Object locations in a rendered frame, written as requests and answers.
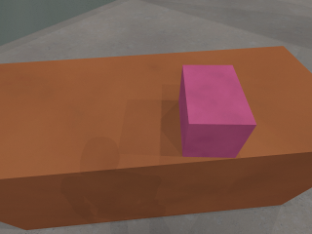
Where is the carton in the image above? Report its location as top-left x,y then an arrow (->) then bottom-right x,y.
178,64 -> 256,158

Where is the pedestal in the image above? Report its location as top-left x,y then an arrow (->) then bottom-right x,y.
0,46 -> 312,230

